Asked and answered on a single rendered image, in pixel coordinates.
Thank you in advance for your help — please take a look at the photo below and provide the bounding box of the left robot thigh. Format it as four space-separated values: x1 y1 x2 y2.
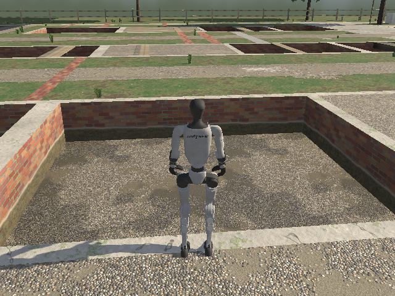
177 172 191 216

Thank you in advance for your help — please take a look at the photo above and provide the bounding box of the right robot hand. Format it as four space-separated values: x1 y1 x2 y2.
212 165 226 177

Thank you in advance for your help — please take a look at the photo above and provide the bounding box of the humanoid robot torso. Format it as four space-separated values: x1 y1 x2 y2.
183 122 212 185

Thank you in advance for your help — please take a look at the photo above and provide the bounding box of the left robot forearm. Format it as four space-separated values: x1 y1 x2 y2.
169 150 178 168

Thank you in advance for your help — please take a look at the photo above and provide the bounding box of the left robot upper arm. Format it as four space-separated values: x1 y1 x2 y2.
171 125 185 159

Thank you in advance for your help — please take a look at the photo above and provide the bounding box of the left robot hand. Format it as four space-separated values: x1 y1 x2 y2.
169 165 183 175

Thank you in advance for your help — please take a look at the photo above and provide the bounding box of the right robot upper arm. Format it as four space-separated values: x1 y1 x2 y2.
210 125 225 158

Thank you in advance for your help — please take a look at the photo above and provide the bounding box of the right robot forearm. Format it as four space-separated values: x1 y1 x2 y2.
217 150 226 168

